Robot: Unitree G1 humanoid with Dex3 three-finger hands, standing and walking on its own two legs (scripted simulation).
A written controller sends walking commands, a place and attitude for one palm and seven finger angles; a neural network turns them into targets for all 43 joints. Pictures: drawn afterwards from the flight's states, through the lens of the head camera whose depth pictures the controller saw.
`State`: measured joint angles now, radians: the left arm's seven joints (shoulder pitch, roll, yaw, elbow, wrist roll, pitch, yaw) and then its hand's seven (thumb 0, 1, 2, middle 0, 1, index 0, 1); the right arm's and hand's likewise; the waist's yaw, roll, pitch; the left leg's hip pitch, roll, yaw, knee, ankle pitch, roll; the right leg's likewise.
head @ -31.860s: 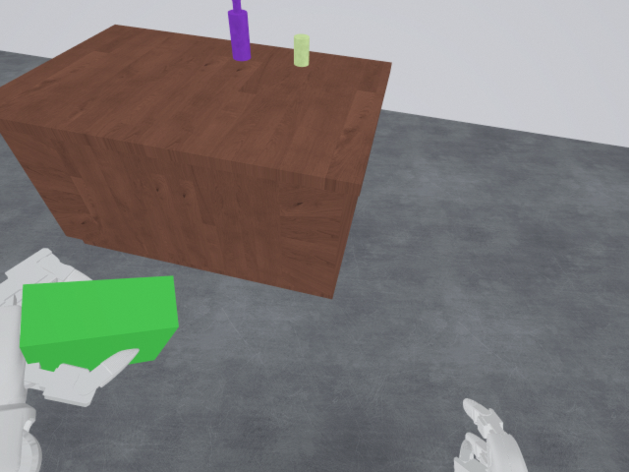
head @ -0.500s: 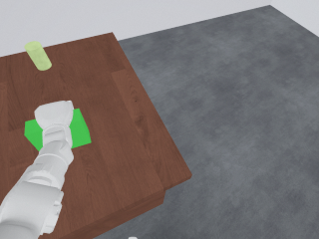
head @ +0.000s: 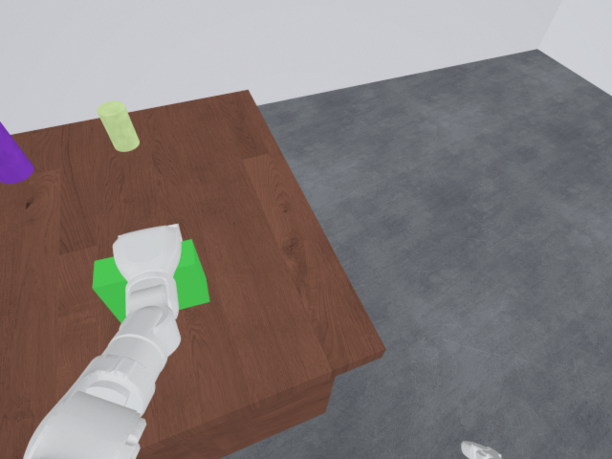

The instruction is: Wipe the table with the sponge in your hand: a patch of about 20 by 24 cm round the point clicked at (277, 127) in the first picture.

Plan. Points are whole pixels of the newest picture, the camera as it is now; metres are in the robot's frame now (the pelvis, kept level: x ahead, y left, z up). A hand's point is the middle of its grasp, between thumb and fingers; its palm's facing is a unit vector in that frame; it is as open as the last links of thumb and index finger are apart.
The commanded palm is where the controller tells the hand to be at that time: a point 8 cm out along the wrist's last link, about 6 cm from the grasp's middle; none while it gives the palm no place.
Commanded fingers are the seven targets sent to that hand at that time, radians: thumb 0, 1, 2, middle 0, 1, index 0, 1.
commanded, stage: wipe back along the middle lane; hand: left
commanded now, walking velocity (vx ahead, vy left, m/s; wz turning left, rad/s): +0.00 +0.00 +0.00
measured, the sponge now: (159, 288) +0.37 +0.26 -0.05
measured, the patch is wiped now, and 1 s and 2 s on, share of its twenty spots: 0.55 0.65 0.65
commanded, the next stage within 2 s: slide across to the third lane in 1.80 s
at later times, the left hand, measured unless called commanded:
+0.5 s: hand (164, 300) +0.33 +0.23 -0.02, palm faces -0.07 +0.00 -1.00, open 9.0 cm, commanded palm +0.28 +0.20 +0.01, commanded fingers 0.00 0.10 1.30 -1.20 -1.60 -1.20 -1.60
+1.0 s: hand (172, 327) +0.29 +0.21 -0.02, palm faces -0.08 -0.02 -1.00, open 9.0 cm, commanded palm +0.25 +0.18 +0.01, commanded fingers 0.00 0.10 1.30 -1.20 -1.60 -1.20 -1.60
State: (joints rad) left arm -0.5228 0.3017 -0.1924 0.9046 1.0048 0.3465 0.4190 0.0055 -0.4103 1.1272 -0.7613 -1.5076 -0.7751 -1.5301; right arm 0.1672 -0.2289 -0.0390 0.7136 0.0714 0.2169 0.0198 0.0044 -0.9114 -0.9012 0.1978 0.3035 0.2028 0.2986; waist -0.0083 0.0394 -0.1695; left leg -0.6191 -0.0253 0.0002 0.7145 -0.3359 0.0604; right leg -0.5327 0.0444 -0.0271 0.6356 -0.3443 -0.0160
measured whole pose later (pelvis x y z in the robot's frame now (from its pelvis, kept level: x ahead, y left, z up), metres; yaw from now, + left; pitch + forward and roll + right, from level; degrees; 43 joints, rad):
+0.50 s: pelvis -0.01 +0.00 +0.00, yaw +0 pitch +10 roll -2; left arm -0.35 0.24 -0.27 0.70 1.00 0.45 0.41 0.02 -0.40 1.12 -0.76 -1.52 -0.78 -1.53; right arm 0.13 -0.23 -0.03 0.69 0.08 0.23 0.02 0.01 -0.91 -0.90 0.20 0.30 0.20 0.30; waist 0.02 0.04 -0.16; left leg -0.55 -0.03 0.00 0.70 -0.33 0.06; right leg -0.47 0.04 -0.02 0.64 -0.35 -0.02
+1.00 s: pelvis -0.01 -0.02 +0.00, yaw +0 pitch +8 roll -1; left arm -0.19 0.23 -0.30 0.55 1.01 0.47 0.39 0.03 -0.40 1.11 -0.76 -1.52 -0.78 -1.53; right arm 0.09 -0.24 -0.02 0.67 0.09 0.22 0.01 0.01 -0.91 -0.90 0.20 0.30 0.20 0.30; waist 0.05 0.05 -0.15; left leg -0.49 -0.03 0.00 0.68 -0.33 0.04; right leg -0.43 0.04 -0.02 0.65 -0.36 -0.04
